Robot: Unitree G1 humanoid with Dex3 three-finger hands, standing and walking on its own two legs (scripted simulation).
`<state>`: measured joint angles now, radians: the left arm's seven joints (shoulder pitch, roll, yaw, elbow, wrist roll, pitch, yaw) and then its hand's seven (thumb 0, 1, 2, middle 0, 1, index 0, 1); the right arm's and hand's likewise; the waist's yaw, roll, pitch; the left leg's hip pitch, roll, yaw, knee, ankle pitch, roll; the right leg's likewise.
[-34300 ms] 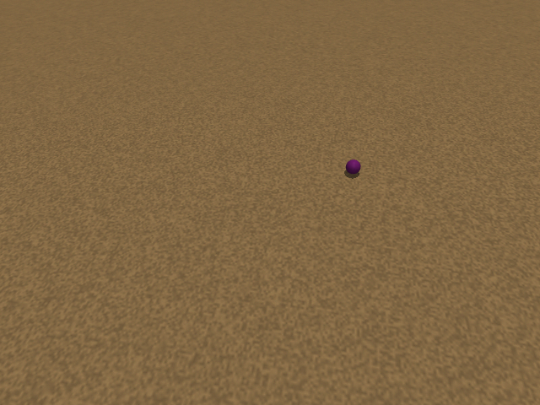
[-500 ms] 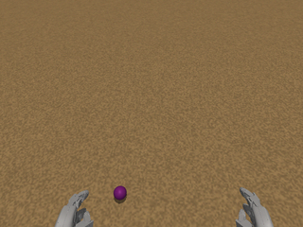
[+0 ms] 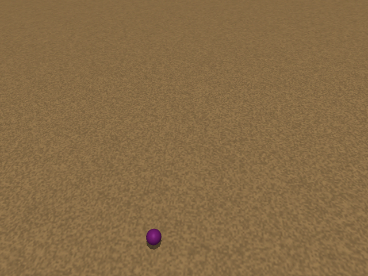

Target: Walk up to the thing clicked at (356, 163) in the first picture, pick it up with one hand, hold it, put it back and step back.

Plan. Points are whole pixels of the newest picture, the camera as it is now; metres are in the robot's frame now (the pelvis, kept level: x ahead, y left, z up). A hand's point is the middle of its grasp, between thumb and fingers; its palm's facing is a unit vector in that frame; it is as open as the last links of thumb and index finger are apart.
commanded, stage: stand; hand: left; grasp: from above
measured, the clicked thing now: (153, 236) +0.46 +0.22 -0.73
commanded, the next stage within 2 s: step back in 1.98 s
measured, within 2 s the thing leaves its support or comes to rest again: neither
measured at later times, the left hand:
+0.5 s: hand out of the picture +0.04 +0.24 -0.15, palm faces +0.03 -0.94 -0.34, open 7.4 cm
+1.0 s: hand out of the picture +0.08 +0.23 -0.15, palm faces +0.01 -0.94 -0.34, open 7.4 cm
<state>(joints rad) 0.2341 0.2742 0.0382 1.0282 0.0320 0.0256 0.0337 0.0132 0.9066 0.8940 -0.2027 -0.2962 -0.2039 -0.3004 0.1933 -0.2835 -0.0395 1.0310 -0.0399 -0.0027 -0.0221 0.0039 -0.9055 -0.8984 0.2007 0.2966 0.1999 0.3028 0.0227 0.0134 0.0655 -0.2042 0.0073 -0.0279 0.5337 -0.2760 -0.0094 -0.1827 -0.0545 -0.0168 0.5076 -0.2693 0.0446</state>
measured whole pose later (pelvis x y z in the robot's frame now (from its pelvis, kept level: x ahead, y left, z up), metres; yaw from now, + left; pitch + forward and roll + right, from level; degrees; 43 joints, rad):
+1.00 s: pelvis +0.01 -0.01 +0.01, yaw +0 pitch -3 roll +0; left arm 0.10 0.31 0.03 1.16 0.02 0.00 0.01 0.01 0.91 0.89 -0.20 -0.30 -0.20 -0.30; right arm 0.12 -0.33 -0.01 1.14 -0.02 -0.01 -0.01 0.00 -0.91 -0.90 0.20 0.30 0.20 0.30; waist 0.01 0.02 0.07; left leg -0.11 0.03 -0.03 0.35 -0.19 -0.03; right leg -0.09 -0.03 -0.02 0.34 -0.19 0.03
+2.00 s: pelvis +0.01 -0.02 +0.01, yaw -1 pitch -2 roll +0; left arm 0.12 0.33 0.03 1.14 0.01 0.00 0.00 0.01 0.91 0.89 -0.20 -0.30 -0.21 -0.30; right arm 0.12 -0.34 -0.01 1.14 -0.02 -0.01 0.00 0.00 -0.91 -0.90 0.20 0.30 0.20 0.30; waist 0.00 0.02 0.06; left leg -0.11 0.03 -0.02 0.34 -0.19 -0.03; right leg -0.11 -0.03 -0.01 0.34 -0.19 0.02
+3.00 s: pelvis -0.19 +0.02 -0.02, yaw -2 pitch -2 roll +0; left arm 0.11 0.36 0.06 0.76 0.02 0.04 0.02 0.01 0.90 0.89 -0.21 -0.30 -0.21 -0.30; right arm 0.17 -0.41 -0.05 0.88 -0.02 0.03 -0.02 0.00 -0.91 -0.90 0.20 0.30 0.20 0.30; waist 0.00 0.01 0.18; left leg -0.26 -0.04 -0.05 0.67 -0.38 0.00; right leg -0.38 -0.02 0.00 0.67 -0.25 0.00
